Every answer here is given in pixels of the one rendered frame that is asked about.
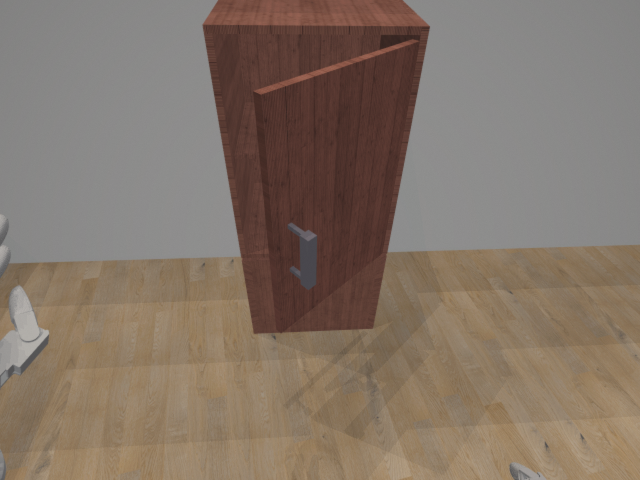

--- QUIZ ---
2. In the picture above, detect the left robot hand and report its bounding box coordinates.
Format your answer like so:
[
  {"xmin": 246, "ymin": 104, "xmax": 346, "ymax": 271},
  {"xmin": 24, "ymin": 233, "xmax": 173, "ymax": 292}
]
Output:
[{"xmin": 0, "ymin": 214, "xmax": 49, "ymax": 389}]

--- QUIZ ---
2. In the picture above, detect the handle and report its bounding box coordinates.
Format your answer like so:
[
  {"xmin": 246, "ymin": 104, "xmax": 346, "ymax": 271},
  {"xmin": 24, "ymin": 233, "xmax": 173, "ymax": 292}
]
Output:
[{"xmin": 288, "ymin": 223, "xmax": 317, "ymax": 290}]

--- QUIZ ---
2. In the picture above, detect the cupboard door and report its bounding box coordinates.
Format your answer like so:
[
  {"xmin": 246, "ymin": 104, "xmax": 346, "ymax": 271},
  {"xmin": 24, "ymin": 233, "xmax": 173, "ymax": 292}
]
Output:
[{"xmin": 253, "ymin": 39, "xmax": 420, "ymax": 333}]

